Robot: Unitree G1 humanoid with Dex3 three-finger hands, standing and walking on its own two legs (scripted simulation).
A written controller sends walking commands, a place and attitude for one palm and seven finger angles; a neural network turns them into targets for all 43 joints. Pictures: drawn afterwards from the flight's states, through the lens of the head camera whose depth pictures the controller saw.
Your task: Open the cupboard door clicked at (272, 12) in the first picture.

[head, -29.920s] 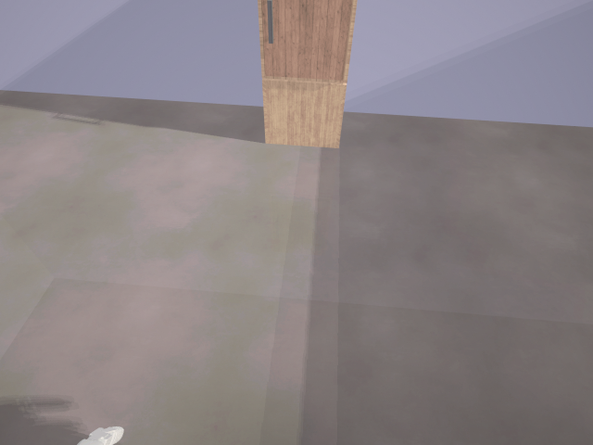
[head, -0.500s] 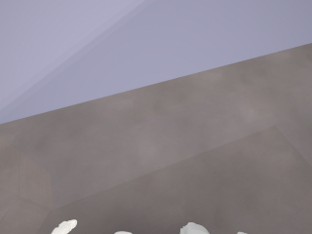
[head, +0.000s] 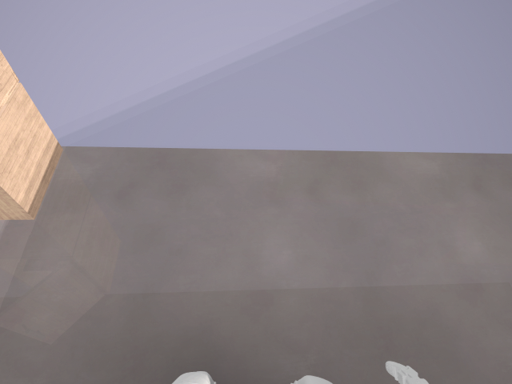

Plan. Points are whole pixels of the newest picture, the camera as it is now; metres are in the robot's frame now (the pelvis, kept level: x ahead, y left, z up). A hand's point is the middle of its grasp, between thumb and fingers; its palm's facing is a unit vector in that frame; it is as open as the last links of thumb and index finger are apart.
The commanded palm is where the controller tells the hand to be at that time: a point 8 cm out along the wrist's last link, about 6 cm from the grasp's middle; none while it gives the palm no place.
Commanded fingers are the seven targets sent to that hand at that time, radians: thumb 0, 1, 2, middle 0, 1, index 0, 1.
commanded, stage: turn to face it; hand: left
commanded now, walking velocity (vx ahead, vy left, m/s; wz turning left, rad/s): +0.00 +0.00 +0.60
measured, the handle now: out of the picture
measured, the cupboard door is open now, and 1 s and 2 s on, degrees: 49 49 49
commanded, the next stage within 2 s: take the last steps up to it in 1.32 s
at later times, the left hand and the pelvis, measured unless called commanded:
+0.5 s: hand out of the picture +0.06 +0.16 -0.13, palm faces +0.27 -0.92 -0.28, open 7.4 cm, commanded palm none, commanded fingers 0.00 0.90 0.90 -0.20 -0.30 -0.20 -0.30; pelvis +0.02 -0.05 +0.02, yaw +17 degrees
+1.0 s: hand out of the picture +0.02 +0.20 -0.14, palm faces +0.55 -0.79 -0.27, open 7.4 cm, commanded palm none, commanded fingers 0.00 0.90 0.90 -0.20 -0.30 -0.20 -0.30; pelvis +0.05 -0.04 +0.02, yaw +34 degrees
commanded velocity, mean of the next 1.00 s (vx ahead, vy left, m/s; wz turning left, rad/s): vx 0.00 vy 0.00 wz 0.59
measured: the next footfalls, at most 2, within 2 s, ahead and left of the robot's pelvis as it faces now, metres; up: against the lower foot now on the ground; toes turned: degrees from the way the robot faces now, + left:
right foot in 0.34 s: +0.06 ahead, -0.17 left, +0.00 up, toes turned +10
left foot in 0.68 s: +0.03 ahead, +0.09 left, +0.00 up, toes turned +29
